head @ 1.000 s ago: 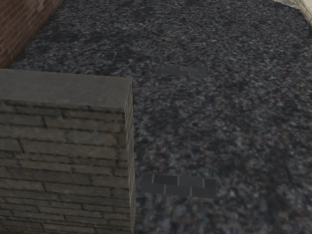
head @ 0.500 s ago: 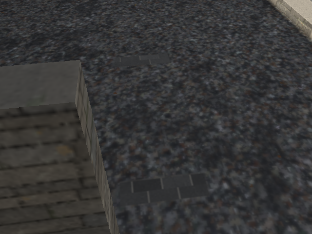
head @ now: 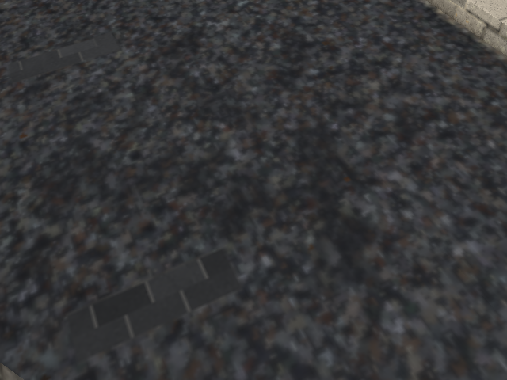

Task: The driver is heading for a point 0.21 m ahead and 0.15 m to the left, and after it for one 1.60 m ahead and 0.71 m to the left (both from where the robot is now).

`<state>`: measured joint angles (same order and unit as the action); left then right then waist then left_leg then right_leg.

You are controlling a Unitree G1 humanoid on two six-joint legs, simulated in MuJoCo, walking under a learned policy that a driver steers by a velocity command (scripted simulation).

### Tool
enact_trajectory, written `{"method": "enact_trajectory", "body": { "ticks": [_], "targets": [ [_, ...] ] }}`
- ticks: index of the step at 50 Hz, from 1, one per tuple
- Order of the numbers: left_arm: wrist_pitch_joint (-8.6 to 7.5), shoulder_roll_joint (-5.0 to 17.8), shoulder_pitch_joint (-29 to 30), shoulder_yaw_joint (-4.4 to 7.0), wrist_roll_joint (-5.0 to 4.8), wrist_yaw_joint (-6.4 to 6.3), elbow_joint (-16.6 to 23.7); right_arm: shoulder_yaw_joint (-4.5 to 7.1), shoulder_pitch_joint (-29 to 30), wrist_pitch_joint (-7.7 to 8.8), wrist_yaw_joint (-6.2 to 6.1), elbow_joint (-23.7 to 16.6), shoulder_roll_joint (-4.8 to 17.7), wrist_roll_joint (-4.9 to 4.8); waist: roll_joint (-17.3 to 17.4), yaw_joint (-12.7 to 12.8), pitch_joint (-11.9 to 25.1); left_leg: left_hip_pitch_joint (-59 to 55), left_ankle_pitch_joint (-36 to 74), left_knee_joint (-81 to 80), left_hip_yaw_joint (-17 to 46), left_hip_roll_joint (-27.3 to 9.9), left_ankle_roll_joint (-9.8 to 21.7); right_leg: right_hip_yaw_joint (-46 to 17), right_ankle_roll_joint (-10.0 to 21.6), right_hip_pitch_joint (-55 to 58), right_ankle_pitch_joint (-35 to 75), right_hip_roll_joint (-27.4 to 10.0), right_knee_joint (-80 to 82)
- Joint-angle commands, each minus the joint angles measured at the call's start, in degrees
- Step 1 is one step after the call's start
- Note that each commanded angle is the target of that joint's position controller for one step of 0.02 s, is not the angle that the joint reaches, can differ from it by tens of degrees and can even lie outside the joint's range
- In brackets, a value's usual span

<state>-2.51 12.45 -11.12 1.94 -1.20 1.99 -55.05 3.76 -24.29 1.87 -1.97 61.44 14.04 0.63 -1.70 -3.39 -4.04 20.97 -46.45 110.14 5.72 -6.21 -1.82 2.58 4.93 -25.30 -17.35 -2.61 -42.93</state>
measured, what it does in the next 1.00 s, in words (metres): goes down, turning left: left foot 0.19 m lower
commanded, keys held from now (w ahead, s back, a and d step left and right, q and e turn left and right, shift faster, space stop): w+q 0.74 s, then q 0.26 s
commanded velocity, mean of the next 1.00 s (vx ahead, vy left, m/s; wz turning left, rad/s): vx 0.45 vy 0.00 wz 0.45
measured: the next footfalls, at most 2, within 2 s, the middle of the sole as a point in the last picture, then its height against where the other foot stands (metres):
left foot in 0.62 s outside the picture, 0.19 m lower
right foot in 1.10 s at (264, 360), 0.20 m lower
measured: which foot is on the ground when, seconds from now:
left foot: up 0.00-0.60, down 0.62-1.00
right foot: down 0.00-0.62, up 0.64-1.00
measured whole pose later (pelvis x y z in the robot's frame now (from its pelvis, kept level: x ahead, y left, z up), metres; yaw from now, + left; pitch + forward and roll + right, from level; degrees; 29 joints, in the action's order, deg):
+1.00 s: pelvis +0.42 +0.04 -0.26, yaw +31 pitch +0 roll +3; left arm -2.5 11.8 -9.2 2.1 2.3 0.8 -47.1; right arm 0.8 -26.2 2.4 -3.3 54.6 9.8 1.0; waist -3.5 -3.0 0.6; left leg 17.8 -43.9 62.6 5.1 10.9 5.3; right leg -8.0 -2.0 -30.8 18.6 -0.8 -37.0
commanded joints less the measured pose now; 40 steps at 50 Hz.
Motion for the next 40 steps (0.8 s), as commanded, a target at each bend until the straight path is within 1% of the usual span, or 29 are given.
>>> {"method": "enact_trajectory", "body": {
  "ticks": [1,2,3,4,5,6,7,9,10,11,14,19,21,23,24,26,27,28,30,31,32,33,34,35,36,37,38,39,40],
  "targets": [
    [-1.44,10.62,-14.55,0.92,-0.77,0.03,-2.35,0.11,-12.79,-2.57,-1.35,-0.40,-0.94,1.03,-11.22,-0.38,16.82,27.51,12.51,5.48,-1.30,4.34,1.88,-22.03,0.92,27.22,51.84,-22.45,9.03],
    [-2.74,8.96,-12.47,0.59,-0.66,-0.42,-1.58,0.19,-7.65,-4.27,-1.10,-1.35,-0.31,1.95,-9.80,-0.14,15.81,26.76,26.53,-4.83,0.93,4.32,2.63,-21.85,-0.75,18.26,30.55,-20.92,13.08],
    [-3.84,6.91,-14.07,-0.09,0.73,0.14,-1.98,0.35,-5.02,-5.49,-0.94,-1.85,0.85,1.68,-10.22,0.59,11.07,26.58,29.00,-6.30,1.76,4.66,3.42,-24.06,0.80,10.68,23.77,-21.60,13.95],
    [-4.49,5.82,-14.24,-0.70,2.23,0.63,-2.31,0.91,-3.27,-6.26,-0.71,-1.46,1.96,0.60,-3.49,-1.20,4.96,23.85,33.66,-15.14,2.62,4.29,3.53,-21.85,2.07,1.83,21.48,-21.26,17.24],
    [-5.08,5.26,-14.09,-1.13,2.95,0.24,-2.71,0.39,-0.43,-6.29,-0.09,-2.56,-0.04,1.10,-2.07,-0.48,2.57,24.01,37.65,-21.09,1.89,4.85,2.58,-21.27,4.11,-0.59,20.72,-21.49,17.16],
    [-5.14,5.32,-16.53,-1.27,2.66,-0.08,-3.35,0.62,1.80,-6.50,-0.04,-2.83,0.36,2.75,-1.29,0.54,0.79,24.70,37.68,-23.15,2.04,5.06,1.77,-21.71,6.13,-0.55,24.39,-21.33,17.26],
    [-5.02,5.97,-19.09,-1.20,3.49,-0.06,-4.22,0.74,0.92,-6.68,0.00,-2.85,0.43,2.90,-2.07,0.28,1.86,26.60,39.69,-24.35,1.67,5.59,2.14,-20.26,6.84,2.77,26.34,-20.65,15.02],
    [-4.33,6.86,-20.55,-1.00,2.53,-0.69,-4.20,1.10,1.97,-6.58,1.05,-2.96,1.67,2.40,-2.43,-0.24,1.53,28.73,44.51,-26.80,1.88,6.35,3.42,-17.56,4.13,5.75,25.23,-19.18,12.97],
    [-4.12,4.69,-18.40,-1.60,1.42,-0.66,-3.02,1.30,4.96,-6.25,1.72,-3.40,2.34,1.92,-0.79,-0.51,-0.33,28.52,54.84,-34.75,1.51,6.47,3.86,-13.13,1.12,4.15,18.24,-15.52,14.16],
    [-4.43,2.68,-18.85,-1.97,1.47,-1.38,-4.16,1.05,8.90,-5.79,2.56,-4.70,0.77,2.00,-2.81,-0.04,-1.68,31.31,60.35,-40.11,4.21,6.13,4.01,-12.86,-0.18,6.71,6.16,-15.08,13.83],
    [-5.47,2.65,-22.01,-1.81,1.87,-2.52,-6.31,0.24,14.56,-5.65,4.24,-7.34,-1.64,2.15,-0.53,1.61,-6.01,31.35,72.19,-51.35,2.58,7.01,3.19,-10.20,-0.55,4.61,-10.29,-13.86,13.69],
    [-5.30,-0.18,-25.93,-2.15,2.98,-2.66,-8.32,-0.06,21.82,-4.69,4.16,-10.96,-2.29,2.01,-0.83,6.92,-7.40,25.22,77.80,-62.57,-2.94,6.41,5.20,-2.93,-0.02,8.87,-3.32,-13.02,8.69],
    [-4.22,0.44,-27.57,-1.97,4.23,-2.90,-8.35,-0.16,27.07,-3.93,3.84,-12.90,-2.93,0.77,-1.31,10.19,-8.67,25.11,78.83,-65.38,-6.23,6.59,5.70,-1.53,0.17,10.94,-4.10,-12.74,4.27],
    [-3.54,0.74,-27.82,-1.63,5.28,-3.28,-7.64,-0.51,29.96,-2.36,5.16,-13.50,-4.25,-0.03,0.71,12.19,-8.76,19.95,81.75,-72.09,-9.30,7.01,5.72,0.56,0.38,9.58,-5.28,-12.10,-0.60],
    [-3.35,1.00,-28.21,-1.60,5.12,-3.76,-7.92,-0.24,28.81,-2.21,5.24,-12.82,-3.88,0.60,-3.68,11.82,-6.95,20.14,81.36,-64.76,-7.61,5.83,6.48,-1.47,1.15,11.18,-3.66,-13.85,-4.49],
    [-3.32,0.12,-30.38,-1.73,5.25,-4.09,-8.32,0.06,29.13,-1.56,4.81,-13.42,-2.52,1.05,-2.39,13.14,-7.11,23.20,75.93,-66.37,-10.03,6.21,6.80,-0.02,0.12,15.80,5.95,-14.05,-10.35],
    [-2.49,-0.20,-28.89,-1.66,5.15,-4.00,-7.34,-0.74,31.22,-0.63,5.14,-15.12,-3.63,-0.20,0.26,13.38,-9.13,17.94,68.80,-78.17,-14.58,7.04,6.22,3.38,-1.07,13.27,11.46,-12.57,-10.96],
    [-1.78,2.74,-23.82,-0.96,4.98,-3.92,-7.14,-0.04,21.29,-1.43,5.09,-11.44,-3.86,0.64,-4.36,7.57,-0.75,-2.44,70.82,-67.57,-12.64,6.33,8.10,3.64,0.23,5.09,16.64,-14.28,-18.49],
    [-1.26,4.86,-22.38,-0.32,4.34,-3.99,-6.07,1.52,4.00,-0.59,4.48,-6.29,0.83,-0.21,0.68,-0.44,3.88,-16.07,67.84,-84.82,-16.38,9.47,10.23,7.39,-0.61,5.53,30.42,-9.65,-41.57],
    [-0.28,3.83,-22.84,0.11,3.55,-4.56,-6.79,2.19,0.29,-0.56,4.26,-3.68,1.41,2.13,7.75,-3.80,1.24,-24.92,68.56,-99.20,-9.50,4.96,12.87,8.49,-0.07,-1.59,3.54,-4.61,-59.47],
    [-0.61,2.03,-23.40,0.62,3.01,-3.73,-3.93,3.95,-5.97,-0.41,4.21,-2.23,8.81,2.52,14.26,-2.50,4.60,-47.00,98.25,-72.78,-1.52,-4.34,18.19,7.46,-2.51,-27.06,-33.23,1.42,-75.63],
    [-1.15,3.08,-22.47,0.22,3.09,-3.21,0.01,3.06,-8.84,-0.32,4.08,-2.82,9.53,0.65,7.78,-1.61,10.84,-51.68,110.67,-67.84,9.58,-13.41,22.21,0.93,-3.39,-36.70,-32.24,-1.46,-72.30],
    [-0.65,4.56,-18.65,0.91,4.63,-2.97,1.34,2.40,-7.01,-0.71,4.09,-3.15,8.11,-0.52,0.66,-1.31,9.66,-45.74,96.06,-72.31,11.95,-14.09,22.97,-0.09,-3.65,-39.30,-29.66,-1.43,-66.65],
    [-0.21,6.63,-13.84,1.69,5.16,-2.08,1.13,1.52,-0.93,-1.20,4.29,-5.62,5.91,-0.05,-4.14,-0.25,5.66,-33.46,72.27,-76.44,9.77,-8.24,19.01,-1.54,-1.92,-36.33,-24.95,-1.71,-61.47],
    [0.46,4.15,-18.51,1.74,6.24,-1.45,1.03,0.75,-2.02,-1.12,3.61,-5.43,5.80,-0.55,4.00,2.94,5.06,-31.55,78.79,-71.47,13.84,-11.49,22.23,-1.24,-1.86,-40.51,-25.54,-1.48,-65.00],
    [0.34,0.49,-20.77,0.60,5.59,-1.52,1.68,0.19,-1.60,-0.03,3.30,-4.87,4.55,-0.92,7.26,5.21,5.71,-24.68,64.51,-73.96,15.85,-12.86,22.35,-5.44,-3.65,-39.83,-7.43,-4.21,-51.76],
    [0.73,-0.45,-16.17,0.18,5.85,-1.85,3.55,0.15,-0.51,0.56,3.24,-5.79,5.47,-0.66,11.16,4.08,2.14,-11.23,51.85,-78.57,21.82,-13.02,25.34,-4.16,-6.47,-36.32,-4.76,-4.13,-49.78],
    [1.22,-0.03,-7.48,0.15,4.66,-1.90,6.72,-1.08,7.30,1.35,2.60,-7.92,1.86,0.10,1.78,6.79,-3.62,10.48,48.46,-80.93,11.69,-4.19,20.48,-1.37,-9.64,-23.33,13.08,-2.21,-33.85],
    [1.43,0.45,-8.98,0.49,5.13,-1.66,6.79,-0.66,11.25,1.86,1.92,-9.28,3.68,-0.21,2.73,8.77,-1.53,20.96,55.42,-81.41,6.89,1.00,18.17,3.72,-9.53,-6.01,21.68,0.52,-22.52]
  ]
}}
Keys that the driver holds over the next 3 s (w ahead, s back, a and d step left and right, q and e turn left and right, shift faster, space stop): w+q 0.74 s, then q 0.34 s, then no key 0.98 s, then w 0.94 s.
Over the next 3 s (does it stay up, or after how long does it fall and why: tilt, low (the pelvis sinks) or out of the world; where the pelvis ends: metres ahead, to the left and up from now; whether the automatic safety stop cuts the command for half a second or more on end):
stays up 0.89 0.26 -0.38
